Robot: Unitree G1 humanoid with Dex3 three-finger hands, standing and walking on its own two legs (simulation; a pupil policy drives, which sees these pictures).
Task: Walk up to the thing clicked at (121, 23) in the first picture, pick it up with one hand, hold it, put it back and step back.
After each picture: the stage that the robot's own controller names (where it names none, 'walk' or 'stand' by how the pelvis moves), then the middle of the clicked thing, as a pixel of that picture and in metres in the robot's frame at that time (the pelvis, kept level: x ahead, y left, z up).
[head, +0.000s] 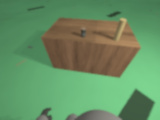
stand; (119, 30) +1.01 -0.29 +0.04
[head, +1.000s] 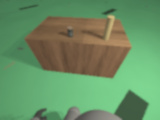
rise first; (107, 29) +0.93 -0.10 +0.07
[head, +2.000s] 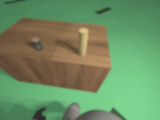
walk; (82, 44) +0.60 +0.15 +0.06
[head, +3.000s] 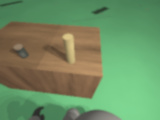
stand; (69, 50) +0.50 +0.19 +0.07
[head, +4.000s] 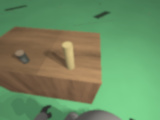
stand; (69, 57) +0.46 +0.20 +0.04
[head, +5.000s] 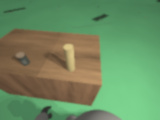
stand; (69, 59) +0.46 +0.19 +0.04
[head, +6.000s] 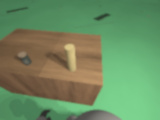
stand; (71, 59) +0.46 +0.18 +0.04
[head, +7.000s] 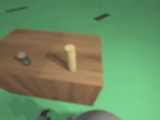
stand; (71, 60) +0.45 +0.18 +0.04
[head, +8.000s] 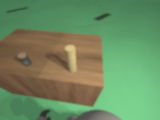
rise first; (71, 60) +0.45 +0.18 +0.04
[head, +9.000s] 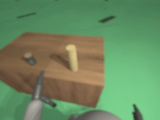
rise first; (72, 59) +0.46 +0.20 +0.04
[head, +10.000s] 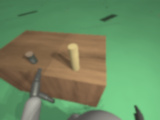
go down; (74, 58) +0.46 +0.19 +0.04
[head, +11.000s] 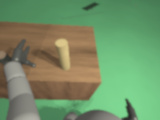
go down; (64, 57) +0.44 +0.18 +0.07
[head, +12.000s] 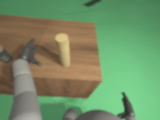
close in; (64, 53) +0.45 +0.18 +0.09
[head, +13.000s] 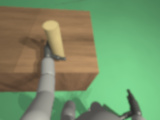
close; (56, 44) +0.47 +0.19 +0.12
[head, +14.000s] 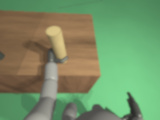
lift; (59, 48) +0.45 +0.19 +0.12
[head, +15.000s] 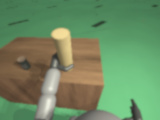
lift; (64, 54) +0.32 +0.16 +0.26
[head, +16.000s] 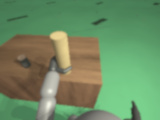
hold; (62, 56) +0.32 +0.18 +0.22
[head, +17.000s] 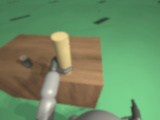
hold; (63, 57) +0.32 +0.17 +0.22
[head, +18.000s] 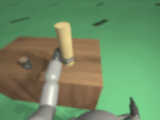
crouch; (66, 47) +0.38 +0.16 +0.25
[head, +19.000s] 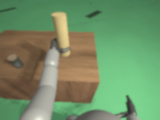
lower; (62, 37) +0.47 +0.18 +0.23
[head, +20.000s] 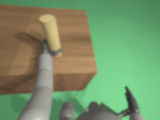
lower; (53, 39) +0.50 +0.20 +0.12
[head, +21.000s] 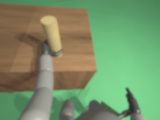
lower; (54, 40) +0.50 +0.20 +0.12
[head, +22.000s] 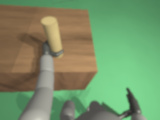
lower; (54, 41) +0.49 +0.20 +0.12
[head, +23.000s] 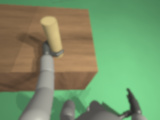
lower; (54, 41) +0.49 +0.20 +0.12
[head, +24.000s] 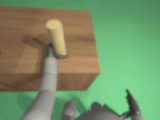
open; (58, 43) +0.48 +0.18 +0.12
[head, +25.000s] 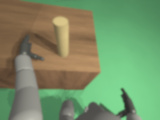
sink last; (62, 40) +0.49 +0.17 +0.11
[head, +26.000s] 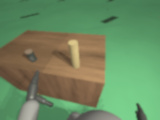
sink last; (74, 55) +0.49 +0.19 +0.07
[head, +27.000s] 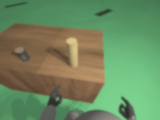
stand; (72, 54) +0.47 +0.17 +0.07
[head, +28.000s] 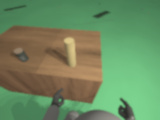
stand; (70, 54) +0.48 +0.19 +0.07
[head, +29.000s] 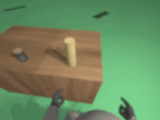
stand; (70, 54) +0.48 +0.18 +0.08
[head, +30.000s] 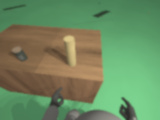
stand; (70, 53) +0.48 +0.19 +0.09
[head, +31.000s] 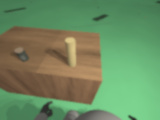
stand; (71, 53) +0.49 +0.18 +0.08
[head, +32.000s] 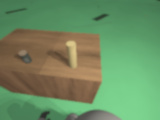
walk; (72, 56) +0.50 +0.18 +0.04
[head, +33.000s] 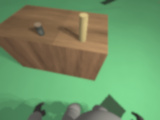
walk; (82, 29) +0.74 +0.14 +0.06
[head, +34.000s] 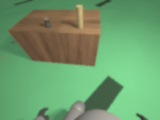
stand; (79, 18) +1.06 +0.24 +0.06
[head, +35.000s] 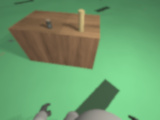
stand; (81, 21) +1.08 +0.20 +0.05
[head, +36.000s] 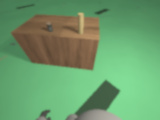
stand; (80, 24) +1.09 +0.19 +0.04
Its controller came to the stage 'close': yes
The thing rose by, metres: 0.20
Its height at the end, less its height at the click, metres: +0.00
